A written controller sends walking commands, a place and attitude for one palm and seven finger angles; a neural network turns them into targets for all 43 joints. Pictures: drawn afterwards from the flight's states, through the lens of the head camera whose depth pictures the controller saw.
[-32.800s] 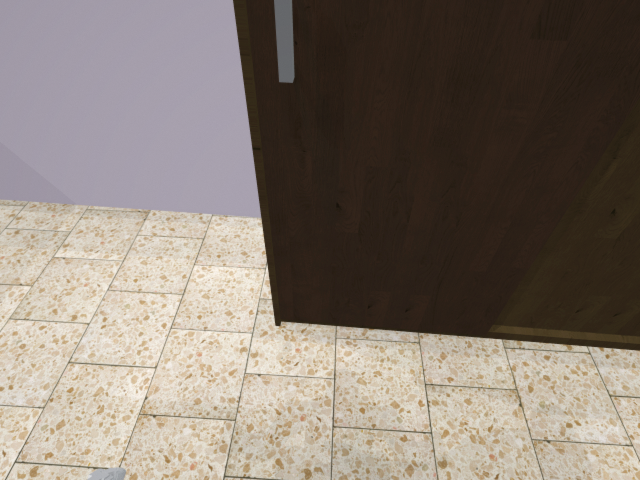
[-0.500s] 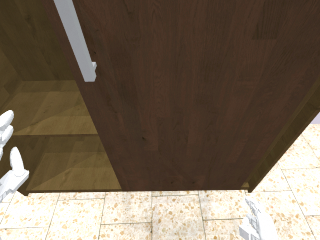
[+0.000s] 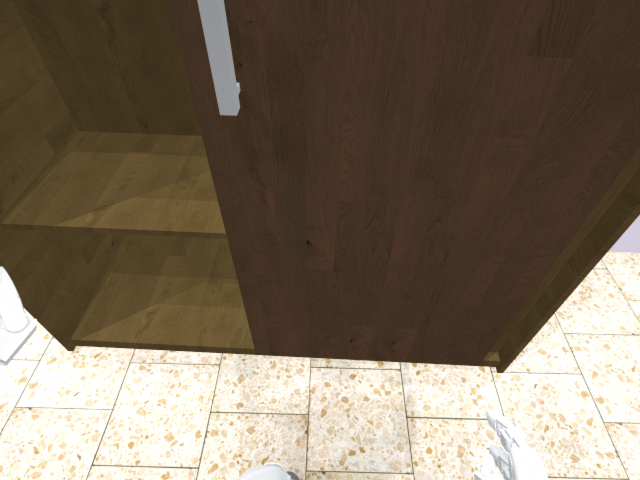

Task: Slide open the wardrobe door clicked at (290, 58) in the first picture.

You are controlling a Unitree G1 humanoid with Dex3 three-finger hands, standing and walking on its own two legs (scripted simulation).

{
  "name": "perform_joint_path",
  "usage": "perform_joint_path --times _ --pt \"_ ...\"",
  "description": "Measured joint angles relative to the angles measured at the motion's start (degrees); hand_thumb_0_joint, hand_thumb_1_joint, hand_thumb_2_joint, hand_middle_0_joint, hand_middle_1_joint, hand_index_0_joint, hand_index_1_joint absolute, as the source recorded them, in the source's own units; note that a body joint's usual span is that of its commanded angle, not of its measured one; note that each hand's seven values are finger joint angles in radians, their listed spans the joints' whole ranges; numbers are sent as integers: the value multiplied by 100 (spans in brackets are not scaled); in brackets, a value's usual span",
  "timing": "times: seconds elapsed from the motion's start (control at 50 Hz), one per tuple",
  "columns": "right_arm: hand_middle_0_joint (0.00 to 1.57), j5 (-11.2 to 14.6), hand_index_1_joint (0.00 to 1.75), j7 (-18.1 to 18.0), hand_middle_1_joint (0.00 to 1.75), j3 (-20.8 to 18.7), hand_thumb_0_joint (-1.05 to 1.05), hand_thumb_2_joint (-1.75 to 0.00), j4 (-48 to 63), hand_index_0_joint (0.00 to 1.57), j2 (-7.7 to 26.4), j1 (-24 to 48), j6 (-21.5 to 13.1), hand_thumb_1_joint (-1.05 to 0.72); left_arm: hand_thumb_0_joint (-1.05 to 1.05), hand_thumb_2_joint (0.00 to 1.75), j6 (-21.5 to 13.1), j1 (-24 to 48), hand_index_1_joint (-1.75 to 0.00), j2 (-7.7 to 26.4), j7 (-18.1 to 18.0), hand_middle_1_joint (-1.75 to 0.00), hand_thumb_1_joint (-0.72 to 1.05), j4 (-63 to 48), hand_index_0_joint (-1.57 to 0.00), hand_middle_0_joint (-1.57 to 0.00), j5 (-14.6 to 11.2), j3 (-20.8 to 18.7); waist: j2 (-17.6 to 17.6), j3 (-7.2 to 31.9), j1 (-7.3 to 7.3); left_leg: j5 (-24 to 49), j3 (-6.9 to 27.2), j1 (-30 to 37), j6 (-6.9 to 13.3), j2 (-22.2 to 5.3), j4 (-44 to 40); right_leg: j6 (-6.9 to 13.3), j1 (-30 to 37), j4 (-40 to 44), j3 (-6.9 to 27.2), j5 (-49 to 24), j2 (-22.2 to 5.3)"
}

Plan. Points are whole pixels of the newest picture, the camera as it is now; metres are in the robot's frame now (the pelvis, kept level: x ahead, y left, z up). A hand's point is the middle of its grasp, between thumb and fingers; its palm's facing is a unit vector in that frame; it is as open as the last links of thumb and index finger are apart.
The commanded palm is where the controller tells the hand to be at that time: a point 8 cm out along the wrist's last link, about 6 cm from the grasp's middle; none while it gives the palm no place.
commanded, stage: step back with the hand held close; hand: left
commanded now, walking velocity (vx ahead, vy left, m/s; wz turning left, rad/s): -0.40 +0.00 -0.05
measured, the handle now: (221, 31) +0.58 +0.17 +0.29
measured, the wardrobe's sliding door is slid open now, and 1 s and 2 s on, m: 0.62 0.62 0.62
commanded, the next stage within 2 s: stop stepping back and stand still in 0.12 s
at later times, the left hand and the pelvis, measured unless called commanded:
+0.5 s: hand out of the picture +0.00 +0.33 +0.20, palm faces +0.60 -0.72 -0.34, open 7.4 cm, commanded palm -0.03 +0.35 +0.19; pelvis -0.15 +0.04 +0.00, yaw +3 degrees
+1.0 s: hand out of the picture -0.02 +0.34 +0.19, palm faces +0.48 -0.76 -0.44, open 7.4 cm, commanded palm -0.08 +0.36 +0.19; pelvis -0.23 +0.07 +0.01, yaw -2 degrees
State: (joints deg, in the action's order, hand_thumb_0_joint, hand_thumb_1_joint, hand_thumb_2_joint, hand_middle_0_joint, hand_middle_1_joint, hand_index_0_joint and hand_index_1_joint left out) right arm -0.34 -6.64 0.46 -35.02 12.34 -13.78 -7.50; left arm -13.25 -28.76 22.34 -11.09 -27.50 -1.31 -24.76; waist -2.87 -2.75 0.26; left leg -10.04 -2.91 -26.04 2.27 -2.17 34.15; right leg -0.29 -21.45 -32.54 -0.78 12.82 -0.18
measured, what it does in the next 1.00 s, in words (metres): walks backwards: right foot, then left foot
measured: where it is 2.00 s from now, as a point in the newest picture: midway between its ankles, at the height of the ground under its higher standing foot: outside the picture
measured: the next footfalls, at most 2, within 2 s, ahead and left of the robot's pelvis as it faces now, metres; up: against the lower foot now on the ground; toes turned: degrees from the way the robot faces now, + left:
right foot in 0.40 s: -0.09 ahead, -0.07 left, +0.00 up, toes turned +3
left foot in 0.60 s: -0.13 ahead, +0.20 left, +0.00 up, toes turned +1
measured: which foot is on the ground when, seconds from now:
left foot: down 0.00-0.38, up 0.40-0.58, down 0.60-1.00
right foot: down 0.00-0.20, up 0.22-0.38, down 0.40-0.60, up 0.62-0.88, down 0.90-1.00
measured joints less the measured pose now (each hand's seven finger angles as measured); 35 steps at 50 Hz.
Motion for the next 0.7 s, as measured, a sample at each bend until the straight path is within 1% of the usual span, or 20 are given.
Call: perform_joint_path --times 0.14,0.18,0.2,0.24,0.28,0.3,0.34,0.36,0.38,0.4,0.42,0.44,0.46,0.48,0.52,0.56,0.58,0.6,0.64,0.7 --pt "20 -70 30 50 30 -29 1 -90 -138 20 137 191 7 -90 1 90 -45 98 -31 -52 -72 -30 89 -130 -22 -21 20 40 131 -61 -198 -987 -26 -371 -157 132 566 -82 -283 -94 110 -511 -119" --pt "20 -57 30 33 30 -28 1 -90 -154 20 173 277 55 -90 1 90 -23 245 -31 -95 -73 -30 89 -134 -22 -21 14 93 117 -102 -215 -1001 -4 -492 -86 124 697 -99 -443 -324 58 -140 -133" --pt "20 -58 30 16 30 -27 1 -90 -131 20 174 314 71 -90 1 90 4 334 -31 -100 -58 -30 89 -138 -22 -21 6 100 104 -129 -206 -940 7 -556 -28 105 722 -48 -568 -536 37 305 -115" --pt "20 -124 30 -17 30 -82 1 -90 -64 20 115 367 56 -90 1 90 110 584 -31 -27 18 -30 89 -135 -22 -21 -25 88 -25 -242 -122 -223 80 -596 41 -22 525 1 -870 -1705 59 1145 124" --pt "20 -124 30 43 30 -175 1 -90 -76 20 -50 343 -7 -90 2 90 159 816 -31 197 146 -30 89 -148 -22 -21 -68 56 -62 -315 -3 505 95 -564 62 -126 218 9 -863 -3033 3 1509 382" --pt "20 -85 30 108 30 -193 1 -90 -94 20 -129 303 -38 -90 2 90 140 838 -31 296 196 -30 89 -166 -22 -21 -105 32 -37 -291 57 659 43 -548 102 -155 56 26 -700 -3333 -89 1598 464" --pt "20 -26 30 222 30 -176 1 -90 -99 20 -256 192 -65 -90 2 90 135 659 -31 417 242 -30 89 -255 -22 -21 -191 -41 59 -127 161 712 -138 -550 48 -140 -295 129 -141 -3133 -337 1806 546" --pt "20 -18 30 252 30 -150 1 -90 -82 20 -302 133 -57 -90 2 90 172 499 -31 461 241 -30 89 -339 -22 -21 -238 -93 123 -11 189 604 -265 -593 -73 -106 -429 239 239 -2605 -448 2012 565" --pt "20 -9 30 271 30 -110 1 -90 -32 20 -342 76 -38 -90 2 90 220 307 -31 552 226 -30 89 -474 -22 -21 -271 -198 282 134 170 134 -443 -767 -276 -11 -336 442 627 -1732 -429 2301 510" --pt "20 1 30 301 30 -78 1 -90 2 20 -340 89 -15 -90 2 90 235 149 -31 608 208 -30 89 -634 -22 -21 -276 -331 465 217 31 -463 -455 -1151 -448 118 389 624 649 -1177 -241 2153 373" --pt "20 -42 30 324 30 -66 1 -90 -87 20 -269 170 18 -90 1 90 211 57 -31 505 208 -30 89 -719 -22 -21 -282 -380 455 184 -103 -742 -183 -1463 -534 194 1498 625 476 -1245 -174 1704 315" --pt "20 -78 30 328 30 -60 1 -90 -234 20 -202 207 77 -90 1 90 206 24 -31 367 220 -30 89 -710 -22 -21 -285 -346 391 180 -201 -771 41 -1587 -565 244 2413 539 415 -1262 -155 1391 292" --pt "20 -80 30 318 30 -49 1 -90 -378 20 -159 184 138 -90 1 90 225 47 -31 238 243 -30 89 -627 -22 -21 -286 -267 345 221 -286 -731 160 -1522 -562 259 2948 430 451 -1124 -142 1150 267" --pt "20 -59 30 298 30 -28 1 -90 -499 20 -143 123 165 -90 1 90 244 99 -31 130 255 -30 89 -496 -22 -21 -275 -192 348 294 -366 -729 198 -1315 -529 244 3122 331 515 -899 -111 942 222" --pt "20 -17 30 242 30 30 1 -90 -623 20 -150 -32 144 -90 1 90 279 253 -31 -29 211 -30 89 -140 -22 -21 -214 -91 472 464 -485 -933 146 -617 -406 168 2610 204 594 -441 -1 602 73" --pt "20 -16 30 169 30 73 1 -90 -589 20 -112 -165 57 -90 1 90 357 471 -31 -178 110 -30 89 211 -22 -21 -132 3 560 602 -513 -1317 64 301 -245 71 1384 170 537 -236 78 518 -72" --pt "20 -26 30 130 30 82 1 -90 -506 20 -38 -213 -11 -90 1 90 402 584 -31 -262 61 -30 89 330 -21 -21 -108 57 500 660 -480 -1549 85 756 -144 -3 709 168 421 -300 81 639 -81" --pt "20 -33 30 96 30 67 1 -90 -393 20 51 -210 -82 -90 1 90 430 711 -31 -325 23 -30 89 399 -21 -20 -103 97 384 677 -396 -1577 190 1009 -33 -81 162 164 224 -511 68 890 -44" --pt "20 -22 30 55 30 41 1 -90 -316 20 1 34 -101 -90 1 90 419 946 -31 -304 -11 -30 89 578 -21 -20 -107 85 448 379 -272 -817 77 941 -116 -6 132 111 -163 -1408 140 1198 -69" --pt "20 -25 30 186 30 85 1 -90 -217 20 -223 202 -112 -90 2 90 418 642 -30 -125 92 -30 90 495 -21 -20 -97 31 523 211 -57 -460 -126 1076 -128 -54 -128 81 -639 -2573 -22 1033 -7"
